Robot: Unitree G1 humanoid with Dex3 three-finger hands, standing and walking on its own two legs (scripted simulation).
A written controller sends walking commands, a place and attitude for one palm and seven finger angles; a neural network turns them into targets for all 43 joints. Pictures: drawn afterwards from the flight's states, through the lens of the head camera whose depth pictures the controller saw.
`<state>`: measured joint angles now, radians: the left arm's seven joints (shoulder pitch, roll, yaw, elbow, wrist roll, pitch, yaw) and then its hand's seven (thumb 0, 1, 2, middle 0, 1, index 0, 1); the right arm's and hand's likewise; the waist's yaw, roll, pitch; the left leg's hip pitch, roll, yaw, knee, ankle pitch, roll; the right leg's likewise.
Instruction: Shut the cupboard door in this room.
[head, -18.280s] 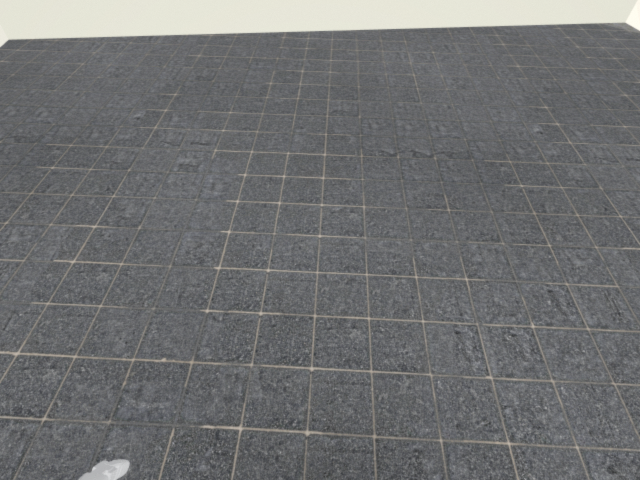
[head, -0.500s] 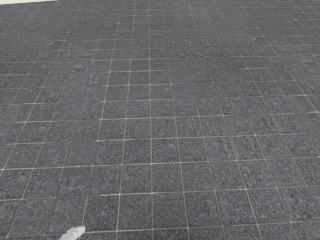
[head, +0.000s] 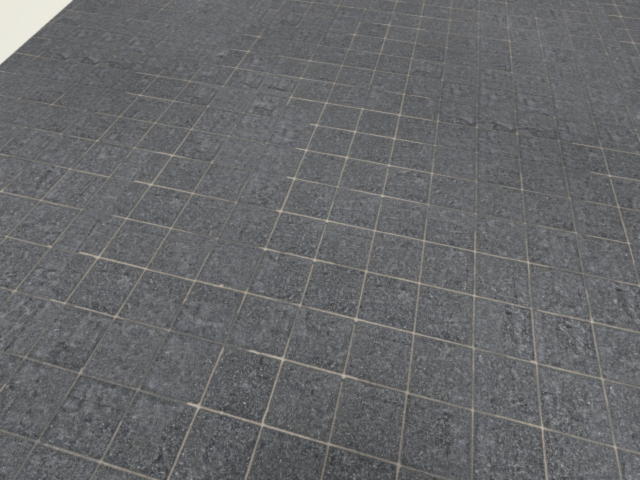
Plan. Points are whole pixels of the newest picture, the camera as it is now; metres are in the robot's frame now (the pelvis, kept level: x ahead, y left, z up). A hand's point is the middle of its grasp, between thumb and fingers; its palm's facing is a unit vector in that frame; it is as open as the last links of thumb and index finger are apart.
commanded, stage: turn or walk to find it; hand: left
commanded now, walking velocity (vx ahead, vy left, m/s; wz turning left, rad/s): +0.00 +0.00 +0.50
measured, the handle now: out of the picture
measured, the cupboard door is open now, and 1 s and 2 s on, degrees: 90 90 90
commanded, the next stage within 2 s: none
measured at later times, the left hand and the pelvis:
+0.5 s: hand out of the picture +0.04 +0.18 -0.13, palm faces +0.25 -0.92 -0.29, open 7.4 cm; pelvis -0.02 -0.04 +0.00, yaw +14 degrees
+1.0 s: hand out of the picture -0.13 +0.20 -0.17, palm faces +0.52 -0.81 -0.25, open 7.4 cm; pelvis -0.06 -0.01 +0.01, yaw +29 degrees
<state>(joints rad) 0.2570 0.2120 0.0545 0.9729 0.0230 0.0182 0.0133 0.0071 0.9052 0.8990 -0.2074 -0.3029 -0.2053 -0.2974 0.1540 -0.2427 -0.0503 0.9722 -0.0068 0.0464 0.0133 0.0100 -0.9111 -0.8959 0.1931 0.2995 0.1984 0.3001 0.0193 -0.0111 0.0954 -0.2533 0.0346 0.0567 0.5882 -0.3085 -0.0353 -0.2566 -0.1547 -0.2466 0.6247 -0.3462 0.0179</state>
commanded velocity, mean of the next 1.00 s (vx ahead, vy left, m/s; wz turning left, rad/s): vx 0.00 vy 0.00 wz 0.50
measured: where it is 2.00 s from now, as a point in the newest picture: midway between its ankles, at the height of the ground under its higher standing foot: outside the picture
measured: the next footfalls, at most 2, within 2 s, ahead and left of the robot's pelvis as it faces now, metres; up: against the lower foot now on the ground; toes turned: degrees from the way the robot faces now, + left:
right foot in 0.40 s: +0.06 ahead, -0.13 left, +0.00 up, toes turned +6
left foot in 0.84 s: -0.07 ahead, +0.10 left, +0.00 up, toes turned +31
